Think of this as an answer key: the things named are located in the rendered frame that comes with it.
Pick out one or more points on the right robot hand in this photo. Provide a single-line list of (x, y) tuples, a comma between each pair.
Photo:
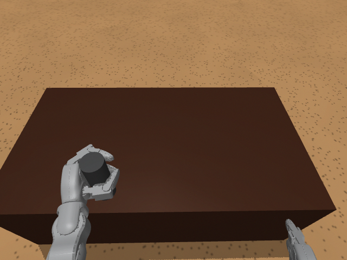
[(298, 249)]

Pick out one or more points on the can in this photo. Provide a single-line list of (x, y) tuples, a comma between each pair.
[(94, 168)]

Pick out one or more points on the left robot hand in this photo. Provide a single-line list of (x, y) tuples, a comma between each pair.
[(74, 185)]

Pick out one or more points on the left robot arm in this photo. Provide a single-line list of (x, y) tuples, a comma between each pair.
[(70, 232)]

